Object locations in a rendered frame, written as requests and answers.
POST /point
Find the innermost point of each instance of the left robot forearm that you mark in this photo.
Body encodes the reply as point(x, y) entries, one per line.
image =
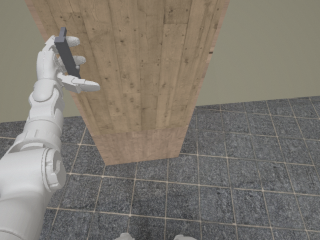
point(44, 125)

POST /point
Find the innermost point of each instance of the robot left hand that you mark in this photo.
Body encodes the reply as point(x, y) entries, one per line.
point(48, 66)

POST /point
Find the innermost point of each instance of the handle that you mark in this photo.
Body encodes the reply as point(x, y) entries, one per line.
point(65, 54)

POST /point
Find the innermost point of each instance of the robot left upper arm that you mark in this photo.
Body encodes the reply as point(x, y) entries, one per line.
point(28, 180)

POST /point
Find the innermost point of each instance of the cupboard door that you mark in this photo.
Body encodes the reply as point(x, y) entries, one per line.
point(148, 56)

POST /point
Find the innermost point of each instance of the left robot shin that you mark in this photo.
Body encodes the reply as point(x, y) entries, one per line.
point(125, 235)

